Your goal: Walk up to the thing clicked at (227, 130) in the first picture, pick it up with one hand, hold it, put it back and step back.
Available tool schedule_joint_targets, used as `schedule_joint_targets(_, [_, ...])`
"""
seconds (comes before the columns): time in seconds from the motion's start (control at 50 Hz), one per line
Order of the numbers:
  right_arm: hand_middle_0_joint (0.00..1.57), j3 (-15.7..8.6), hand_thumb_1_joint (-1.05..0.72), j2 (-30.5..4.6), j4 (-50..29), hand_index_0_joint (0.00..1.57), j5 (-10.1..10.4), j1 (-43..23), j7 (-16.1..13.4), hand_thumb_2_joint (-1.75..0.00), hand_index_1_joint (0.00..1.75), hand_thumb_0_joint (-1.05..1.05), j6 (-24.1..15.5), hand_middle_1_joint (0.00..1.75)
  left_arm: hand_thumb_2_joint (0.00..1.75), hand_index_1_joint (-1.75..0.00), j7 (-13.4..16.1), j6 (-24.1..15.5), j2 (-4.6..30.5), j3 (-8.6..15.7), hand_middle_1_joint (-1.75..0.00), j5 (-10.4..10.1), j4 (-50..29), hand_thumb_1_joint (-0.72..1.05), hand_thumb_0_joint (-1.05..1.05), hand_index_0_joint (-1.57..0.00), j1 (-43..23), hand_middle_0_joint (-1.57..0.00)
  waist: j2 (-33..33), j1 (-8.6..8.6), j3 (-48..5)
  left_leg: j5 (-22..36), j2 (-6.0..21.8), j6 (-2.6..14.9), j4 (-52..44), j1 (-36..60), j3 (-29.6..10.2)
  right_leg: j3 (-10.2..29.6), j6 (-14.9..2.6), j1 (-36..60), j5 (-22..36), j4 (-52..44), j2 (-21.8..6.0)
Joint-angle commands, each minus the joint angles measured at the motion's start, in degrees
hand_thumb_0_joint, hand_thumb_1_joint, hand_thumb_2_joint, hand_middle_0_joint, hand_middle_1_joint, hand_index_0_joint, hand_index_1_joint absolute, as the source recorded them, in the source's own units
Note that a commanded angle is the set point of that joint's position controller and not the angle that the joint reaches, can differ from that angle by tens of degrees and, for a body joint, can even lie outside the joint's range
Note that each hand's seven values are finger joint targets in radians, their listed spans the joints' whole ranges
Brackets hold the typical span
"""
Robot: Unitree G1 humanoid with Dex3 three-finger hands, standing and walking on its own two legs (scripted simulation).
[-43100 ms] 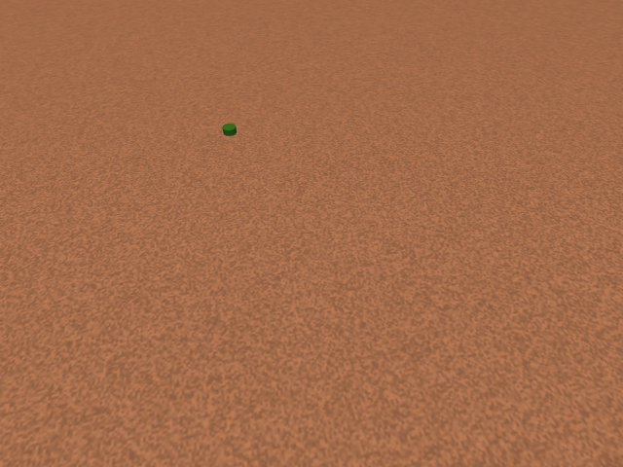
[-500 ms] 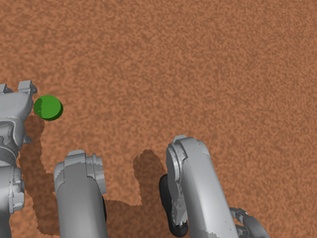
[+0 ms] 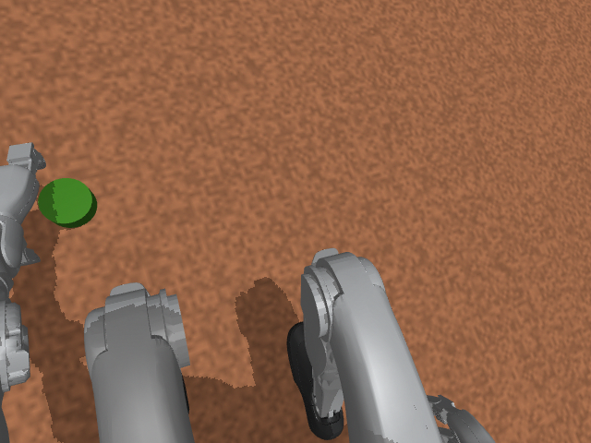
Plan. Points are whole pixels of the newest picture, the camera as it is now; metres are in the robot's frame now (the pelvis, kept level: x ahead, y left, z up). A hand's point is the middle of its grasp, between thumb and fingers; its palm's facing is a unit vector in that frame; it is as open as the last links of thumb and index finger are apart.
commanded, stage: rise first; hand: left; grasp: from above
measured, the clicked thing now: (69, 203) +0.48 +0.29 -0.30
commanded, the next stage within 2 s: approach in 0.80 s
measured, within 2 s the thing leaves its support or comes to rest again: neither
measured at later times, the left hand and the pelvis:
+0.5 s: hand (13, 211) +0.44 +0.32 -0.18, palm faces -0.46 -0.10 -0.88, open 14.1 cm; pelvis +0.00 +0.00 +0.00, yaw +0 degrees
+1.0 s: hand (8, 216) +0.43 +0.32 -0.18, palm faces -0.46 -0.09 -0.88, open 14.0 cm; pelvis +0.00 +0.00 +0.00, yaw +0 degrees
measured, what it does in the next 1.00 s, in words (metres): stands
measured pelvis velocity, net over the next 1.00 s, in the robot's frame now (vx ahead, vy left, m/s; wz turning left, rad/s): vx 0.00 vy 0.00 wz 0.00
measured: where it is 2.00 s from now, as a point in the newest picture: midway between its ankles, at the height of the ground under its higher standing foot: (249, 420)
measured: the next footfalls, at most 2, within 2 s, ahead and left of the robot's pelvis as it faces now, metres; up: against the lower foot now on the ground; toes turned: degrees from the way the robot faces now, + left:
none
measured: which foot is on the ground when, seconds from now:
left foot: down 0.00-1.00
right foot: down 0.00-1.00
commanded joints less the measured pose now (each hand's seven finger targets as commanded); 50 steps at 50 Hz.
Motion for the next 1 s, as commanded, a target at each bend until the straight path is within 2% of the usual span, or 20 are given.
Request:
schedule_joint_targets(0.0, [0.2, -4.4, -0.9, -15.3, -0.4, 0.2, -0.2, 10.1, -0.7, -0.9, 0.3, 0.0, -0.4, 0.3, 1.03, -1.02, 2.6, 0.0, 13.3, 0.1, -1.01, -0.5, -5.8, -0.57, 0.0, -0.06, -17.0, -0.07, 19.8, -0.28, -36.2, 9.9, 0.1, 3.41, -14.3, 29.0, 7.2, -6.1, -4.34, 16.8, 13.1, -13.3, 1.2])
schedule_joint_targets(0.06, [0.2, -4.1, -0.9, -15.5, -0.3, 0.2, -0.5, 10.7, -0.6, -0.9, 0.3, 0.0, -0.8, 0.3, 1.03, -1.02, 2.8, 0.1, 14.3, 0.2, -1.01, -0.4, -5.9, -0.57, 0.0, -0.06, -18.6, -0.07, 19.2, -1.13, -34.9, 9.1, 0.1, 3.76, -13.7, 27.5, 7.4, -5.6, -4.01, 17.6, 12.9, -14.3, 1.2])
schedule_joint_targets(0.1, [0.2, -4.1, -0.9, -15.4, -0.1, 0.2, -0.3, 10.8, -0.5, -0.9, 0.3, 0.0, -1.0, 0.3, 1.03, -1.03, 2.6, 0.3, 14.7, 0.3, -1.02, -0.6, -6.3, -0.57, 0.0, -0.06, -18.0, -0.07, 20.0, -0.43, -35.6, 9.6, 0.1, 3.6, -13.9, 28.3, 7.3, -5.6, -4.16, 17.9, 13.1, -13.8, 1.1])
schedule_joint_targets(0.14, [0.2, -4.0, -0.9, -15.8, -0.5, 0.2, -0.3, 10.8, -0.6, -0.9, 0.3, 0.0, -1.0, 0.3, 1.02, -1.02, 2.8, 0.4, 16.4, 2.0, -1.01, -0.8, -7.1, -0.56, 0.0, -0.06, -17.3, -0.07, 20.5, 0.47, -38.1, 11.0, 0.1, 3.53, -13.7, 29.6, 7.4, -5.8, -4.02, 19.0, 14.2, -13.5, 1.0])
schedule_joint_targets(0.18, [0.2, -4.0, -0.9, -15.4, -0.6, 0.2, -0.4, 10.5, -0.4, -0.9, 0.3, 0.0, -0.8, 0.3, 1.02, -1.02, 2.6, 0.3, 15.5, 1.2, -1.02, -0.9, -9.0, -0.56, 0.0, -0.07, -18.0, -0.07, 22.3, 0.27, -39.5, 11.1, 0.0, 3.23, -14.4, 30.6, 7.3, -5.9, -4.3, 19.1, 14.2, -13.0, 1.1])
schedule_joint_targets(0.22, [0.2, -4.0, -0.9, -15.5, -0.6, 0.2, -0.4, 10.6, -0.2, -0.9, 0.3, 0.0, -0.9, 0.3, 1.02, -1.03, 2.1, 0.8, 14.3, 0.2, -1.02, -0.5, -6.8, -0.56, 0.0, -0.06, -18.0, -0.07, 21.5, -0.97, -37.2, 10.7, 0.2, 3.25, -14.2, 29.9, 7.0, -6.3, -4.31, 17.7, 14.0, -12.9, 1.1])
schedule_joint_targets(0.26, [0.2, -4.2, -0.9, -16.0, -1.0, 0.2, 0.0, 10.3, -0.4, -0.9, 0.3, 0.0, -0.7, 0.3, 1.03, -1.02, 1.9, 0.9, 16.1, 1.4, -1.01, -1.1, -7.4, -0.56, 0.0, -0.06, -17.7, -0.07, 21.2, 0.15, -37.8, 10.2, 0.1, 3.42, -14.5, 29.4, 7.1, -6.1, -4.3, 17.7, 13.5, -13.4, 1.0])
schedule_joint_targets(0.32, [0.2, -4.2, -0.9, -15.6, -0.8, 0.2, -0.1, 10.5, -0.3, -0.9, 0.3, 0.0, -0.7, 0.3, 1.03, -1.02, 1.4, 1.2, 14.9, 0.8, -1.02, -1.4, -7.0, -0.57, 0.0, -0.06, -16.0, -0.07, 21.1, 0.61, -37.1, 10.1, 0.1, 3.41, -14.7, 29.1, 7.4, -6.0, -4.27, 18.1, 13.5, -13.7, 1.1])
schedule_joint_targets(0.34, [0.2, -3.9, -0.9, -15.6, -1.0, 0.2, -0.1, 10.9, -0.2, -0.9, 0.3, 0.0, -0.7, 0.3, 1.02, -1.02, 1.2, 1.3, 15.2, 0.8, -1.02, -1.2, -7.3, -0.56, 0.0, -0.07, -16.7, -0.07, 21.0, -0.02, -37.0, 10.8, 0.1, 3.46, -14.5, 29.0, 7.4, -5.9, -4.17, 18.7, 14.3, -13.7, 1.1])
schedule_joint_targets(0.42, [0.2, -4.2, -0.9, -15.5, -1.1, 0.2, 0.2, 11.1, 0.0, -0.9, 0.3, 0.0, -0.4, 0.3, 1.02, -1.02, 0.3, 1.3, 15.0, 0.8, -1.01, -2.0, -9.5, -0.56, 0.0, -0.07, -16.6, -0.08, 21.0, 0.67, -38.9, 11.6, 0.1, 3.45, -14.9, 29.7, 7.3, -5.7, -4.14, 20.1, 14.9, -14.0, 1.1])
schedule_joint_targets(0.52, [0.2, -4.1, -0.9, -15.3, -1.0, 0.2, 0.4, 11.5, -0.2, -0.9, 0.3, 0.0, -0.2, 0.3, 1.02, -1.02, -0.4, 0.6, 14.5, 0.2, -1.01, -2.5, -10.2, -0.55, 0.0, -0.07, -17.4, -0.08, 18.2, -0.12, -38.3, 11.3, 0.2, 3.93, -13.9, 27.1, 7.4, -5.3, -3.59, 21.5, 15.2, -15.0, 1.2])
schedule_joint_targets(0.54, [0.2, -4.2, -0.9, -15.1, -1.0, 0.2, 0.5, 11.3, -0.1, -0.9, 0.3, 0.0, 0.0, 0.3, 1.02, -1.02, -0.3, 0.6, 15.2, 0.8, -1.01, -2.1, -9.5, -0.56, 0.0, -0.07, -16.1, -0.08, 18.5, 0.72, -38.8, 11.0, 0.1, 3.85, -14.1, 27.1, 7.6, -4.9, -3.8, 22.2, 14.6, -15.1, 1.3])
schedule_joint_targets(0.58, [0.2, -3.9, -0.9, -15.2, -1.0, 0.2, 0.3, 11.4, -0.2, -0.9, 0.3, 0.0, -0.1, 0.3, 1.01, -1.02, -0.2, 0.4, 14.0, 0.0, -1.01, -2.3, -9.2, -0.55, 0.0, -0.07, -17.2, -0.08, 18.2, -0.3, -37.8, 10.8, 0.1, 3.87, -14.1, 27.2, 7.4, -5.3, -3.65, 21.5, 14.6, -15.2, 1.2])
schedule_joint_targets(0.66, [0.2, -4.1, -0.9, -15.4, -1.3, 0.2, 0.7, 10.5, -0.5, -0.9, 0.3, 0.0, 0.0, 0.3, 1.02, -1.01, 0.2, 0.0, 16.0, 1.1, -1.0, -1.5, -10.2, -0.56, 0.0, -0.08, -17.6, -0.09, 20.7, 1.26, -37.9, 9.3, -0.1, 3.41, -15.5, 29.1, 7.3, -5.7, -4.39, 19.0, 12.3, -14.5, 1.1])
schedule_joint_targets(0.7, [0.2, -4.2, -0.9, -15.2, -1.3, 0.2, 0.7, 10.4, -0.5, -0.9, 0.3, 0.0, -0.1, 0.3, 1.01, -1.01, 0.2, 0.1, 13.7, -0.5, -1.0, -1.0, -8.9, -0.55, 0.0, -0.08, -17.7, -0.09, 21.4, 0.09, -36.9, 9.2, 0.0, 3.21, -15.6, 30.1, 7.2, -5.9, -4.52, 17.7, 12.3, -14.1, 1.1])
schedule_joint_targets(0.74, [0.2, -4.1, -0.9, -15.5, -1.3, 0.2, 0.6, 10.7, -0.6, -0.9, 0.3, 0.0, -0.1, 0.3, 1.01, -1.01, 0.6, 0.3, 14.1, -0.2, -1.0, -0.7, -7.7, -0.55, 0.0, -0.08, -17.8, -0.09, 20.0, -0.53, -35.8, 8.8, -0.1, 3.43, -15.5, 28.9, 7.0, -6.1, -4.32, 17.7, 12.2, -14.6, 1.1])
schedule_joint_targets(0.84, [0.2, -3.7, -0.9, -15.3, -1.1, 0.2, 0.4, 10.5, -0.8, -0.9, 0.3, 0.0, -0.4, 0.3, 1.0, -1.01, 0.8, 0.5, 13.9, -0.9, -1.01, -0.8, -6.6, -0.54, 0.0, -0.09, -17.7, -0.09, 20.6, -0.39, -34.8, 8.4, -0.1, 3.44, -15.7, 28.6, 7.3, -5.7, -4.29, 17.6, 11.8, -14.9, 1.0])
schedule_joint_targets(0.88, [0.2, -4.1, -0.9, -15.7, -1.3, 0.2, 0.9, 10.2, -0.9, -0.9, 0.3, 0.0, -0.4, 0.3, 1.08, -1.01, 0.9, 0.4, 15.0, -0.3, -0.97, -0.6, -7.8, -0.61, 0.0, -0.06, -18.5, -0.09, 22.3, 0.48, -37.2, 8.8, -0.1, 2.99, -16.6, 31.0, 6.7, -6.4, -4.7, 15.9, 11.6, -13.5, 0.9])
schedule_joint_targets(0.9, [0.2, -4.2, -0.9, -15.6, -1.5, 0.2, 0.7, 10.4, -0.9, -0.9, 0.3, 0.0, -0.5, 0.3, 1.0, -1.05, 0.8, 0.5, 13.7, -0.8, -1.05, -0.8, -7.8, -0.53, 0.0, -0.08, -18.1, -0.07, 22.9, -0.19, -36.6, 8.7, -0.1, 2.9, -16.9, 31.2, 6.7, -6.5, -4.66, 15.8, 11.6, -13.5, 0.8])
schedule_joint_targets(0.98, [0.2, -4.5, -0.9, -15.4, -0.9, 0.2, 1.0, 11.1, -0.8, -0.9, 0.3, 0.0, -0.8, 0.3, 0.97, -1.06, 0.9, 0.8, 9.9, -3.6, -1.07, -1.1, -9.6, -0.51, 0.0, -0.09, -21.2, -0.08, 23.0, -1.84, -37.5, 9.8, 0.1, 2.88, -16.2, 32.3, 6.7, -6.5, -4.57, 15.3, 13.2, -13.9, 0.9])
